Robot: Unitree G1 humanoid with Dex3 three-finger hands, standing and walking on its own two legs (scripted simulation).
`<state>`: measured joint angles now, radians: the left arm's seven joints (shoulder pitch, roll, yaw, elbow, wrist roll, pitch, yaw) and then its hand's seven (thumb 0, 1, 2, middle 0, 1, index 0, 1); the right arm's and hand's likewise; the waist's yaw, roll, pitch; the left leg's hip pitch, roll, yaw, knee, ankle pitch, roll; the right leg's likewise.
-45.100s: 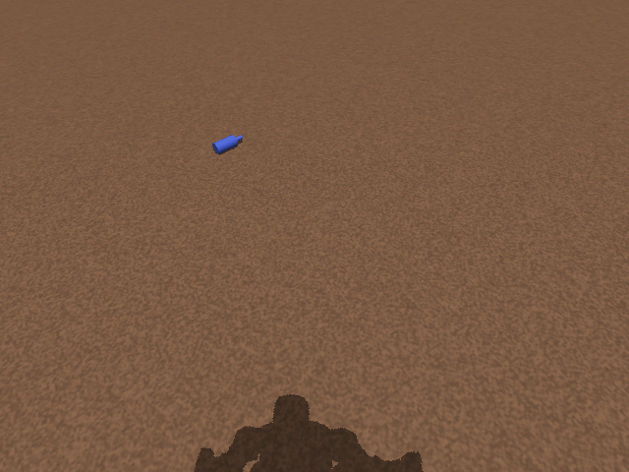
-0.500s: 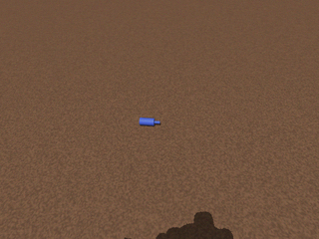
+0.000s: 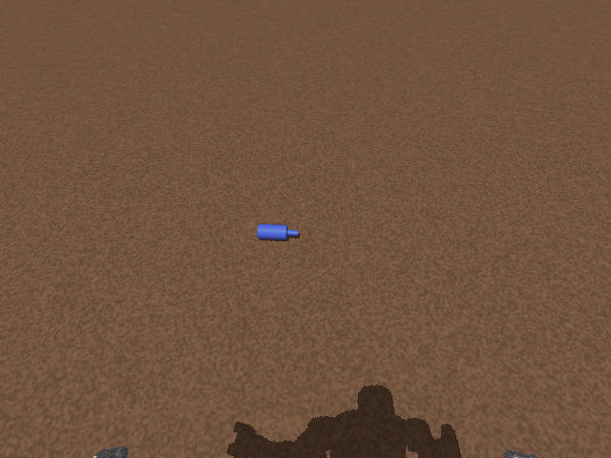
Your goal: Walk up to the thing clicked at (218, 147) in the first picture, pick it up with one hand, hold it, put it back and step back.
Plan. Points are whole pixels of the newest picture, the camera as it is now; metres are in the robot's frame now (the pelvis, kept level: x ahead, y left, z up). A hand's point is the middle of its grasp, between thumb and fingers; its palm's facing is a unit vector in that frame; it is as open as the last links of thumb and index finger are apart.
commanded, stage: step back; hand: left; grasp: from above
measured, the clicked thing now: (278, 232) +1.08 +0.17 -0.74
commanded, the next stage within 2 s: stand in 0.06 s
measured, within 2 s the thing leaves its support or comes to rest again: neither
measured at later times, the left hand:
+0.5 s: hand out of the picture +0.07 +0.24 -0.14, palm faces -0.03 -0.94 -0.33, open 7.4 cm
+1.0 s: hand out of the picture +0.04 +0.25 -0.15, palm faces -0.04 -0.94 -0.34, open 7.4 cm
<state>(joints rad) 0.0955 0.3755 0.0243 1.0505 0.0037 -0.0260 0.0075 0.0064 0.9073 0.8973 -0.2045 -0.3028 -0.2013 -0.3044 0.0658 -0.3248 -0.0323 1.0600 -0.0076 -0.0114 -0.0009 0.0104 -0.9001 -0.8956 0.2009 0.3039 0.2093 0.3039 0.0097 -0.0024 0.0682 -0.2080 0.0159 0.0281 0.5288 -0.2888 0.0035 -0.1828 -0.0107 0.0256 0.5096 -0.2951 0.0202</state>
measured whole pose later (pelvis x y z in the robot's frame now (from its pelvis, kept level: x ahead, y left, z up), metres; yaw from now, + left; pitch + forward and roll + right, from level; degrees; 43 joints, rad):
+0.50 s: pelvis -0.02 -0.01 +0.01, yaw +0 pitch -4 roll +0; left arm 0.09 0.34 0.00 1.13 0.01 -0.02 0.00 0.01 0.91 0.90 -0.21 -0.30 -0.20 -0.30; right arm 0.08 -0.35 -0.02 1.15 0.00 -0.01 0.01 0.01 -0.90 -0.90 0.20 0.30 0.21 0.30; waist -0.01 0.00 0.06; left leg -0.10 0.02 0.03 0.31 -0.15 -0.01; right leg -0.09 -0.01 0.02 0.31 -0.17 0.01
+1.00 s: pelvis -0.02 -0.01 +0.01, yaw +0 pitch -2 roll +0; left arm 0.14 0.35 -0.01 1.13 0.00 -0.02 -0.01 0.01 0.91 0.90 -0.20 -0.30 -0.20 -0.30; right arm 0.13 -0.35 -0.01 1.16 -0.01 -0.01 0.02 0.01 -0.90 -0.90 0.20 0.30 0.21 0.30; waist -0.01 0.00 0.05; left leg -0.14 0.02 0.03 0.33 -0.15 -0.01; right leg -0.13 -0.01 0.03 0.34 -0.17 0.02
